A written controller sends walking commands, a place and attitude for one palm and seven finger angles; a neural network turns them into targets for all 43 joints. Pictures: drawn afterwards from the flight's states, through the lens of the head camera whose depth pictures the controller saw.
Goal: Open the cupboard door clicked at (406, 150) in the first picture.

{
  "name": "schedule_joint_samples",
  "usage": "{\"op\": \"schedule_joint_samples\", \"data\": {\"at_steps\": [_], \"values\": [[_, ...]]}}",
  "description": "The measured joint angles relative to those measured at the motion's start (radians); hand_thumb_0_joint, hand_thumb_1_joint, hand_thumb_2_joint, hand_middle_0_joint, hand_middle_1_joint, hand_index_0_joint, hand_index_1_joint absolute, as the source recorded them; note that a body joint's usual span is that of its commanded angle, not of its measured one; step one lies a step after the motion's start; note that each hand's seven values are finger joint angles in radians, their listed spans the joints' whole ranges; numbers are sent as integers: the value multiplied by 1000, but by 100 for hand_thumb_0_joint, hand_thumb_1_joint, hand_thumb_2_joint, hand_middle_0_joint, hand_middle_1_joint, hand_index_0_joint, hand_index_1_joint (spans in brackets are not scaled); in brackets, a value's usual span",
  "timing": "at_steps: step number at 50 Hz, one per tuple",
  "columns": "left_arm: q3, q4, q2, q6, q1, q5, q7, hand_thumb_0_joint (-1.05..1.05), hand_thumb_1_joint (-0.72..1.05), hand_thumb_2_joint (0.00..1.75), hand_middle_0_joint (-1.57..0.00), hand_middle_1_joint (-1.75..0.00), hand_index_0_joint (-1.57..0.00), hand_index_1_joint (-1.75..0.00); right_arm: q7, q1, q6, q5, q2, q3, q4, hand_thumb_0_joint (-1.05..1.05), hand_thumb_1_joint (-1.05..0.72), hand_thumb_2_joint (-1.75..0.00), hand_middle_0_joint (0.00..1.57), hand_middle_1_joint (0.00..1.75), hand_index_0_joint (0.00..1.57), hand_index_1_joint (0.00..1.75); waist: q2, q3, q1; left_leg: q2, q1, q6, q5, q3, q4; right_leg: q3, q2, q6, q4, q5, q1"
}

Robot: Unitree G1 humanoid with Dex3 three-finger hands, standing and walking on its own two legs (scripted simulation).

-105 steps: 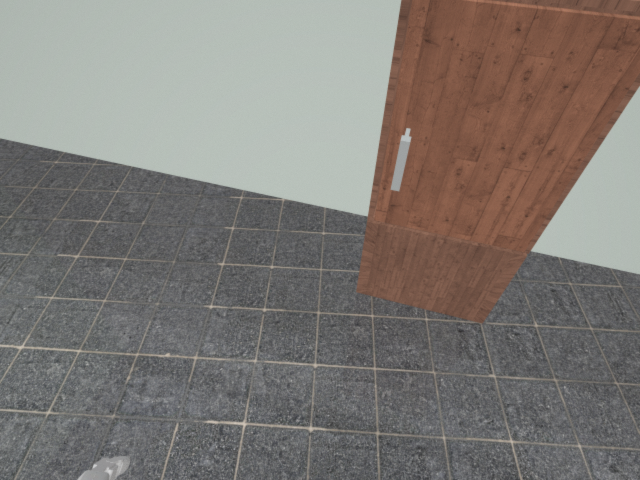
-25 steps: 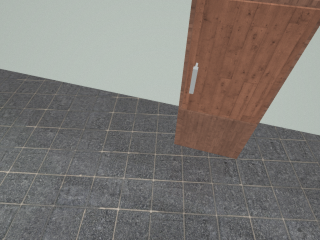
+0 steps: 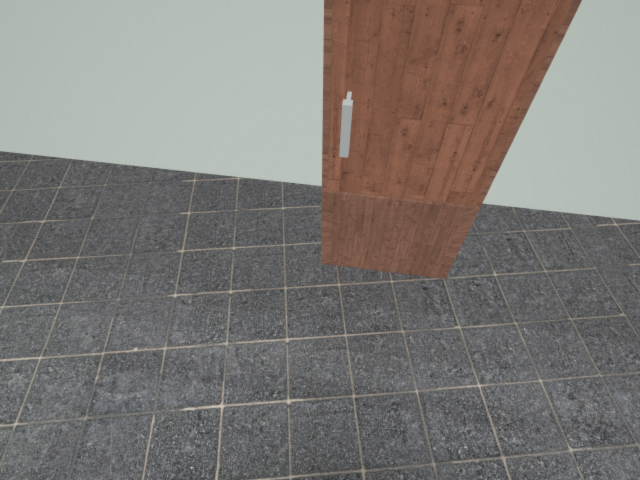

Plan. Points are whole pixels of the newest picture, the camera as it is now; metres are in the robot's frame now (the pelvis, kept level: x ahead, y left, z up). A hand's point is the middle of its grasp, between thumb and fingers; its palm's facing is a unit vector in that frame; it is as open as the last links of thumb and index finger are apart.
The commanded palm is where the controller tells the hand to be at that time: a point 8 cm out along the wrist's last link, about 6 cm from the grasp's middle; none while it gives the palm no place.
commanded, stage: turn to face it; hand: left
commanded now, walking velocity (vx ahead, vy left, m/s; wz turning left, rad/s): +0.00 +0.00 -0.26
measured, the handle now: (346, 125) +0.87 -0.02 -0.09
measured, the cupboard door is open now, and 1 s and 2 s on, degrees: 0 0 0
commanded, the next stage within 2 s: take the last steps up to it in 0.04 s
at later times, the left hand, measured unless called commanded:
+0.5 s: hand out of the picture +0.10 +0.16 -0.16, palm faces -0.08 -0.97 -0.22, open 7.4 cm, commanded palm none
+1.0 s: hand (232, 397) +0.26 +0.16 -0.17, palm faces -0.12 -0.98 -0.13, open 7.4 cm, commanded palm none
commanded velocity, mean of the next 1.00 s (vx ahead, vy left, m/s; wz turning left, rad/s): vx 0.24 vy -0.09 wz -0.08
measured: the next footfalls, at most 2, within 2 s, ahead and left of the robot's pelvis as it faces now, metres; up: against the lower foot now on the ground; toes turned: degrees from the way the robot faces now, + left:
right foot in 0.40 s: +0.02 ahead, -0.13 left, +0.00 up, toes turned -14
left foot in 0.74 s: +0.26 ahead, +0.06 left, +0.00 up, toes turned +1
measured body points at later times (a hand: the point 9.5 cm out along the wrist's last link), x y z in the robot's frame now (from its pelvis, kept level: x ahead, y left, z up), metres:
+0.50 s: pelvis +0.04 -0.03 +0.00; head +0.04 -0.03 +0.45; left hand +0.10 +0.21 -0.15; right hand +0.00 -0.27 -0.16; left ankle +0.01 +0.10 -0.69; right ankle -0.02 -0.12 -0.73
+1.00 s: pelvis +0.21 -0.01 +0.01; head +0.22 +0.02 +0.46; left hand +0.26 +0.21 -0.16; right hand +0.16 -0.24 -0.12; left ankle +0.22 +0.05 -0.73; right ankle +0.18 -0.18 -0.63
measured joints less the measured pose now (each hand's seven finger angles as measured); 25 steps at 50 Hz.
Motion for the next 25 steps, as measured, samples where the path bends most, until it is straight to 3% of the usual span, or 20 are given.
{"op": "schedule_joint_samples", "data": {"at_steps": [7,11,13,17,20,22,25], "values": [[20,-13,1,12,-1,-3,5,1,90,89,-20,-30,-20,-30,-5,42,-11,-2,7,-13,2,0,-91,-89,20,30,21,30,-29,-10,-6,-9,-15,23,-2,36,7,24,-9,10,41,-5,-41],[43,-9,10,20,8,4,-1,1,91,89,-20,-30,-20,-30,-8,59,-19,-12,16,-12,6,0,-91,-89,20,30,21,30,-25,-27,-1,10,14,30,1,72,-20,-64,-27,15,311,-160,-106],[52,-6,13,23,22,9,-13,1,91,90,-20,-29,-20,-30,-7,70,-23,-20,19,-13,9,0,-91,-89,20,30,21,30,-13,-47,-1,27,34,23,4,87,-44,-113,-47,16,337,-181,-96],[58,-1,12,16,42,11,-32,1,91,90,-20,-29,-19,-30,-3,86,-36,-30,14,-17,14,0,-91,-89,20,30,21,30,18,-71,-10,65,61,0,-4,110,-59,-177,-79,12,187,-194,-13],[58,-2,13,-5,50,11,-37,1,91,90,-20,-29,-19,-30,1,104,-40,-29,10,-20,20,0,-91,-89,20,30,21,30,29,-79,-13,93,51,-25,-43,115,-3,-202,-78,0,-10,-124,81],[55,5,3,-30,49,12,-28,1,91,90,-20,-29,-19,-30,4,116,-30,-22,1,-23,32,0,-91,-89,20,30,21,30,50,-78,-9,115,4,-22,-149,72,127,-222,-55,-14,-27,-58,96],[46,15,-17,-62,83,7,-8,1,91,90,-20,-29,-19,-30,14,117,-3,-23,-3,-22,52,0,-91,-89,20,30,21,30,45,-89,11,79,-112,-11,-190,-3,383,-232,-43,-28,-49,-96,136]]}}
